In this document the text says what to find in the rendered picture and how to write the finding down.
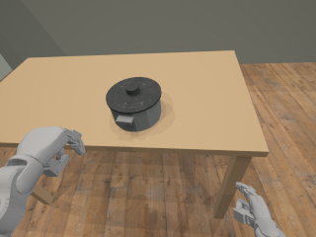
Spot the pot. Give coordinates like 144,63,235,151
111,100,162,132

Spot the robot right forearm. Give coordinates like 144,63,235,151
254,217,285,237

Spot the robot left hand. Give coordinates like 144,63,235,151
16,126,86,177

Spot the robot left forearm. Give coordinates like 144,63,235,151
0,154,44,237

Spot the robot right hand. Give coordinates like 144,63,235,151
233,182,272,228

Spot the table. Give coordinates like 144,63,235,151
0,50,270,219

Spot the lid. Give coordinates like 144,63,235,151
106,77,162,115

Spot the knob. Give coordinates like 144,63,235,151
125,82,139,95

